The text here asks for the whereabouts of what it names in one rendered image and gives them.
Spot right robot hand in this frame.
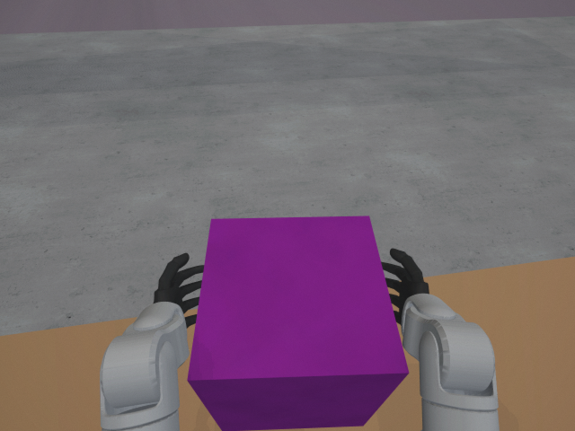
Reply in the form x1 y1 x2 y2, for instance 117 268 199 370
381 249 429 324

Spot left robot forearm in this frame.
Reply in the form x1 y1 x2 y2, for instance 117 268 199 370
100 302 190 431

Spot left robot hand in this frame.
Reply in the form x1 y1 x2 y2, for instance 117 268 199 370
154 253 204 328

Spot right robot forearm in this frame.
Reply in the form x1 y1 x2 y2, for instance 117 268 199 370
401 294 500 431

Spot carton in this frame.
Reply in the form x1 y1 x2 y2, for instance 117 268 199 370
187 215 409 431

